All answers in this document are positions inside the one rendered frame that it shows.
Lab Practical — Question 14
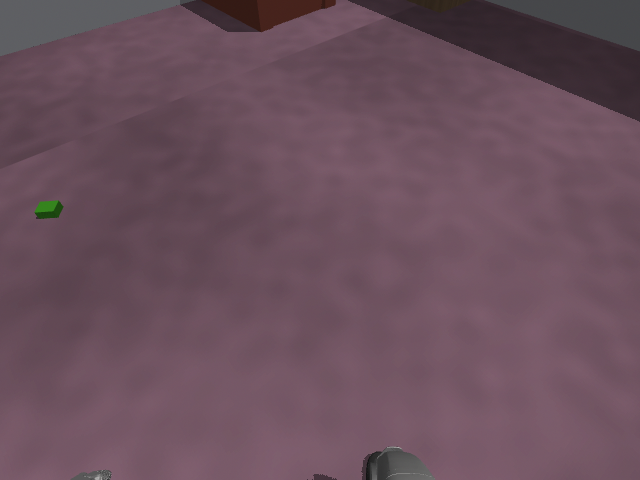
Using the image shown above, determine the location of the right robot foot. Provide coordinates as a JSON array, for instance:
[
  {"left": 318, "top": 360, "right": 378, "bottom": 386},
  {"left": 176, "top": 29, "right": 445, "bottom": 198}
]
[{"left": 366, "top": 451, "right": 382, "bottom": 480}]

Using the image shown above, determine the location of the armchair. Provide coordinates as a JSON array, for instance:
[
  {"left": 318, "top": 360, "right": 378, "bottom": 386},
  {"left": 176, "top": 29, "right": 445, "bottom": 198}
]
[{"left": 201, "top": 0, "right": 336, "bottom": 32}]

